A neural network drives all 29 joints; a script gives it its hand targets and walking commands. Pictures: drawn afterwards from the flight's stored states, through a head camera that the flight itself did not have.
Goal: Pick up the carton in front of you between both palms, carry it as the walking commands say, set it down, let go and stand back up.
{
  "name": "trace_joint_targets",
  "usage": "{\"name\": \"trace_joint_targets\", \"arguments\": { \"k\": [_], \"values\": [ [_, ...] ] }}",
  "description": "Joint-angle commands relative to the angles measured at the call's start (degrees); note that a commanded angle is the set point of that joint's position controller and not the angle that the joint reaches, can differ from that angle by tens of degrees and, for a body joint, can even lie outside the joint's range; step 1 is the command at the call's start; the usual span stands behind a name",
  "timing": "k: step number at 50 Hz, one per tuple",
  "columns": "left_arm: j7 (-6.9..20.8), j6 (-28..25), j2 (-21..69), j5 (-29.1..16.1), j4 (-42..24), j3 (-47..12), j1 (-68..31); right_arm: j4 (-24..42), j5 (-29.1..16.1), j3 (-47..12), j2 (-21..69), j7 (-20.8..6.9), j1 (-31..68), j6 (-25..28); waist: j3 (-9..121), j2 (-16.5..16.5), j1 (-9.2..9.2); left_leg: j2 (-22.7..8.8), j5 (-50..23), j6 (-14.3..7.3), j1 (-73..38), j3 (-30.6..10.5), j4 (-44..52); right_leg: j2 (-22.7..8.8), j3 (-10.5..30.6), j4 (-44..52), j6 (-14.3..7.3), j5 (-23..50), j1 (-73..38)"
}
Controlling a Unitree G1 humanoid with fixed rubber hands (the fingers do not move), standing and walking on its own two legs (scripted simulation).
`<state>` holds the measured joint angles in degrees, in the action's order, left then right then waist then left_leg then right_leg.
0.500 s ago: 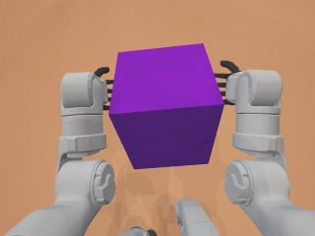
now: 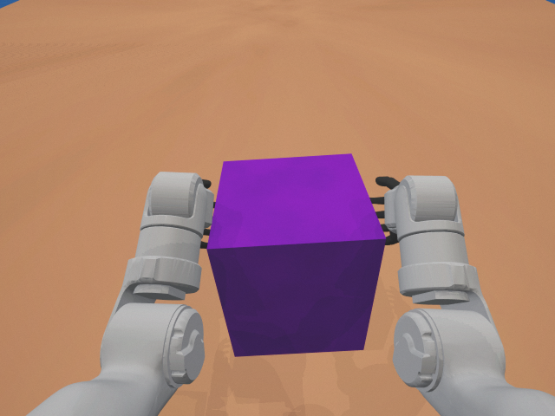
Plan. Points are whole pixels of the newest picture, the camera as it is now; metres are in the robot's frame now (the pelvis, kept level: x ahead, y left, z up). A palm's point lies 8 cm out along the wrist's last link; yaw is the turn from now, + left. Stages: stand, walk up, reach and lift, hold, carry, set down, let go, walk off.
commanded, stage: carry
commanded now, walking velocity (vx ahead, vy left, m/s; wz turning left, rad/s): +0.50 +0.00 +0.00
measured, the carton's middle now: (293, 255) +0.37 +0.01 +0.04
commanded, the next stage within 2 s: none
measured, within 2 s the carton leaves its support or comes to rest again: neither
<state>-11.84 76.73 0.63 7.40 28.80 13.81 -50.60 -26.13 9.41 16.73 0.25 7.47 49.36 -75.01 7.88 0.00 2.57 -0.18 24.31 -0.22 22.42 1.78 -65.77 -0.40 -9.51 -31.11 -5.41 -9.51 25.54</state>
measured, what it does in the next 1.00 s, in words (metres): walks ahead: left foot, then right foot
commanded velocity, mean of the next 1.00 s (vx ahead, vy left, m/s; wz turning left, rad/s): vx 0.50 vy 0.00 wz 0.00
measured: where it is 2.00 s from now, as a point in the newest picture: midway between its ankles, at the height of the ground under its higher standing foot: (302, 227)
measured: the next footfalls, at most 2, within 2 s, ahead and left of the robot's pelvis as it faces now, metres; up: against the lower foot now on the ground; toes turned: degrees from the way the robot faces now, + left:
left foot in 0.34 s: +0.31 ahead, +0.13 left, +0.00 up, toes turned +7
right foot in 0.70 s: +0.54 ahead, -0.14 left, +0.00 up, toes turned -12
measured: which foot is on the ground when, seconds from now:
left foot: up 0.00-0.32, down 0.34-0.72, up 0.74-1.00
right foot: down 0.00-0.34, up 0.36-0.68, down 0.70-1.00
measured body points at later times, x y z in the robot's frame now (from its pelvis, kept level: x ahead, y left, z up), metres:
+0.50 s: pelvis +0.27 +0.02 +0.02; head +0.25 +0.02 +0.47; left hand +0.57 +0.16 +0.10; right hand +0.56 -0.14 +0.10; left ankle +0.27 +0.12 -0.73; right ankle +0.22 -0.08 -0.67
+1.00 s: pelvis +0.53 -0.05 +0.02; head +0.53 -0.06 +0.47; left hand +0.83 +0.11 +0.10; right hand +0.83 -0.19 +0.09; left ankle +0.62 +0.10 -0.68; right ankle +0.51 -0.13 -0.73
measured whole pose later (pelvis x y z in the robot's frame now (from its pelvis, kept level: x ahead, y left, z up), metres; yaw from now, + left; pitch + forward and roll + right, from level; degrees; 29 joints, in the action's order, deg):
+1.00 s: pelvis +0.53 -0.05 +0.02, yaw +0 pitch +4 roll +1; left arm -14.4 69.9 9.4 6.7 -6.4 8.5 -17.7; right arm 7.4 8.5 6.9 9.1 12.5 16.7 -70.1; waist 6.7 0.5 1.3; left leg -5.6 12.0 0.9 32.9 6.3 -41.4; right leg -2.6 -12.3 -17.3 -2.4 -11.6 10.3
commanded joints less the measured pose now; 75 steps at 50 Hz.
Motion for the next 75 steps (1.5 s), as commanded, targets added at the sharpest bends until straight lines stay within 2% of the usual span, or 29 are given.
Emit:
{"name": "trace_joint_targets", "arguments": {
  "k": [1,6,10,14,16,17,18,19,20,22,23,28,31,35,36,37,38,40,42,46,54,57,58,59,60,62,64,68,75],
  "values": [
    [20.5,-3.8,69.6,-30.1,-16.1,-17.4,-47.4,9.7,-27.6,-20.5,69.9,-14.0,41.3,1.5,21.9,-4.3,-2.00,-4.7,-4.8,0.0,16.5,-3.1,0.8,-18.0,26.1,15.6,-5.3,3.2,-28.3],
    [20.8,-4.8,73.0,-27.7,-22.1,-22.6,-33.5,17.0,-28.1,-28.5,75.6,-13.6,30.3,3.5,23.3,-7.4,-1.69,-3.9,-8.1,2.2,10.7,2.4,22.0,-14.8,13.8,17.3,-3.8,14.8,-31.2],
    [21.2,-6.2,72.3,-25.1,-28.0,-28.5,-22.9,23.1,-27.4,-36.5,77.8,-14.0,20.3,5.4,22.9,-9.2,-1.41,-1.9,-14.9,1.3,9.6,5.5,32.3,-12.9,9.0,14.5,-2.3,27.2,-37.6],
    [20.9,-7.4,70.4,-23.2,-36.2,-36.4,-12.0,32.7,-27.3,-44.1,76.0,-14.7,11.8,6.2,21.2,-9.0,-0.96,-0.4,-18.7,1.0,5.9,7.9,41.8,-11.3,6.2,9.2,-1.7,30.6,-40.4],
    [20.7,-7.5,69.0,-22.8,-39.8,-40.0,-6.1,36.4,-27.1,-46.7,73.9,-15.3,6.9,6.0,22.7,-5.9,-2.08,-1.1,-24.1,0.0,-10.7,9.2,49.7,-9.3,2.6,0.5,0.9,27.3,-31.7],
    [20.7,-7.3,67.7,-22.7,-41.0,-41.4,-3.2,36.6,-26.9,-47.4,72.6,-15.7,2.6,5.7,24.5,-3.9,-3.26,-6.2,-22.5,-2.3,-24.4,4.2,46.7,-8.7,2.2,-6.1,3.0,20.0,-19.9],
    [21.2,-7.0,66.5,-22.9,-41.5,-42.3,-1.1,36.6,-25.2,-47.0,69.6,-15.8,-0.9,5.6,27.6,6.2,-3.83,-17.0,-28.8,-6.3,-35.4,-11.5,44.5,-5.0,0.0,-17.6,5.0,5.0,-6.6],
    [21.6,-6.2,67.7,-23.8,-42.6,-44.2,-0.8,34.9,-23.6,-46.9,67.8,-15.9,-4.5,5.8,27.0,19.4,-4.53,-22.6,-33.9,-14.6,-47.4,-23.7,43.7,-0.2,2.7,-25.4,6.3,-14.5,12.6],
    [21.9,-6.1,65.8,-24.0,-42.3,-44.3,0.3,33.9,-24.6,-46.6,69.9,-16.4,-6.7,5.7,24.0,17.1,-4.59,-24.8,-35.2,-16.0,-46.7,-26.7,45.6,-0.6,6.0,-31.8,5.5,-22.6,19.8],
    [22.4,-5.9,66.3,-25.4,-41.5,-44.7,1.7,35.4,-26.0,-47.2,70.1,-16.9,-6.6,5.3,19.8,5.8,-4.38,-22.8,-32.4,-12.5,-40.0,-19.6,47.6,-4.4,8.5,-29.5,4.9,-21.2,20.6],
    [22.6,-5.8,66.7,-26.0,-41.4,-44.7,1.8,36.5,-26.7,-47.5,70.0,-17.0,-5.3,5.1,17.1,3.9,-4.27,-21.8,-28.7,-10.8,-35.2,-16.2,50.1,-5.3,8.3,-23.6,5.2,-19.2,18.4],
    [22.3,-5.7,67.1,-26.0,-40.5,-45.0,1.9,37.4,-28.1,-48.0,68.8,-17.7,-2.5,4.6,12.2,9.3,-3.49,-15.4,-17.8,-6.9,-20.2,-1.0,55.6,-3.8,2.2,-4.9,6.5,-4.0,3.8],
    [22.3,-5.2,66.2,-25.6,-39.5,-44.7,2.6,35.6,-27.6,-47.7,67.9,-17.8,-3.6,4.3,9.7,9.9,-3.67,-14.6,-14.5,-5.1,-17.2,1.6,55.0,-3.2,-0.3,1.2,6.7,3.6,-1.3],
    [23.0,-4.9,64.7,-25.2,-34.6,-43.3,4.6,31.7,-26.4,-47.3,66.7,-17.9,-4.0,4.2,8.5,5.1,-2.59,-10.4,-10.5,-1.9,-8.7,6.9,40.7,-1.6,-5.0,4.7,5.8,-1.1,-17.0],
    [23.2,-5.0,64.3,-24.9,-32.9,-42.8,4.5,31.0,-26.5,-47.3,66.1,-17.9,-3.5,4.1,9.4,-0.7,-1.83,-7.3,-12.3,0.5,-2.6,10.5,29.2,-7.5,4.4,8.6,4.1,-6.4,-23.6],
    [23.2,-5.5,64.0,-24.1,-30.3,-41.8,4.8,31.6,-27.1,-47.6,66.6,-18.1,-0.6,3.5,11.7,-15.8,-0.89,-1.7,-2.7,3.3,9.6,10.3,14.2,-19.5,27.3,15.8,-2.5,-13.5,-31.4],
    [23.1,-5.9,64.9,-24.0,-29.3,-40.8,5.4,31.6,-27.9,-47.9,67.1,-18.3,1.5,3.5,11.1,-19.3,-0.70,-0.4,6.6,2.5,18.3,5.7,5.5,-24.0,37.4,19.0,-6.5,-7.9,-34.5],
    [23.3,-6.4,67.3,-24.6,-30.9,-40.1,3.6,31.7,-29.3,-47.7,69.7,-18.6,2.8,4.4,13.3,-8.9,-1.55,-5.1,4.9,0.4,19.9,-0.4,-1.2,-22.9,31.4,16.7,-5.8,-0.9,-31.8],
    [23.6,-7.0,70.0,-25.9,-33.3,-40.3,0.4,33.1,-29.8,-47.5,71.4,-18.4,3.7,5.4,14.1,-4.8,-1.84,-8.0,-2.3,-0.1,17.6,-1.3,4.6,-20.8,23.1,19.2,-2.7,-4.1,-27.5],
    [23.9,-7.8,71.3,-27.6,-36.7,-41.8,-0.7,37.4,-28.8,-48.3,72.0,-16.7,4.1,6.8,14.6,-7.4,-1.80,-6.8,-9.8,1.1,13.1,2.6,17.3,-18.0,13.1,22.7,-2.3,-5.2,-25.7],
    [22.5,-6.0,66.4,-25.7,-38.7,-43.2,6.1,38.8,-27.2,-48.7,68.0,-15.8,-2.7,5.0,11.3,-8.6,-1.08,-2.9,-20.4,0.5,5.9,9.1,38.3,-14.1,3.9,17.0,-0.5,12.6,-29.8],
    [22.4,-5.4,65.9,-24.9,-36.3,-43.2,6.8,36.2,-27.4,-47.9,66.9,-16.9,-3.3,4.3,12.1,-5.0,-2.19,-0.4,-17.5,-0.7,-9.6,13.5,44.2,-11.6,-0.8,4.3,2.3,14.2,-23.8],
    [22.5,-5.3,65.3,-24.7,-35.5,-43.0,6.2,34.9,-27.4,-47.3,66.5,-17.2,-3.3,4.2,14.8,-2.6,-3.28,-4.1,-15.3,-1.9,-21.6,8.8,43.2,-10.3,-2.6,-5.3,4.3,11.7,-15.4],
    [22.7,-4.9,65.1,-25.0,-35.1,-42.9,4.8,33.3,-26.6,-46.4,65.4,-17.4,-3.5,4.3,17.7,9.3,-4.16,-17.0,-9.8,-6.6,-30.8,-13.2,48.2,-5.1,-3.6,-21.3,7.2,-0.5,-2.9],
    [22.6,-4.1,65.0,-24.8,-36.5,-43.0,6.6,34.1,-25.5,-46.3,65.6,-17.0,-6.5,4.8,17.3,19.3,-4.49,-24.2,-12.4,-14.0,-39.9,-29.5,51.5,0.2,0.6,-31.4,7.6,-18.4,14.6],
    [22.9,-4.7,67.2,-25.9,-36.1,-43.4,1.5,33.6,-26.5,-45.9,68.9,-17.2,-2.9,4.7,15.8,9.5,-4.09,-23.8,-22.6,-13.7,-36.5,-24.0,49.7,-4.7,8.0,-38.9,4.8,-19.7,19.9],
    [22.9,-5.6,69.6,-26.4,-36.8,-43.3,0.8,36.0,-27.8,-46.6,70.8,-17.6,0.6,5.3,14.5,2.7,-3.52,-21.5,-20.0,-9.7,-28.6,-14.9,52.2,-7.9,9.3,-32.0,4.7,-13.0,16.0],
    [21.7,-6.8,71.3,-26.4,-39.5,-43.7,0.4,39.1,-29.5,-46.6,71.2,-17.7,2.4,5.8,13.7,7.6,-3.39,-17.8,-16.6,-8.3,-25.0,-4.0,56.4,-6.5,5.0,-18.5,6.3,-5.3,11.2],
    [20.8,-5.5,68.2,-25.6,-40.8,-44.5,4.9,38.5,-27.1,-46.3,67.8,-16.8,-4.0,4.5,10.0,9.4,-3.78,-14.2,-30.5,-4.9,-28.0,5.3,53.3,-3.5,-0.7,2.1,5.8,7.9,4.4]
  ]
}}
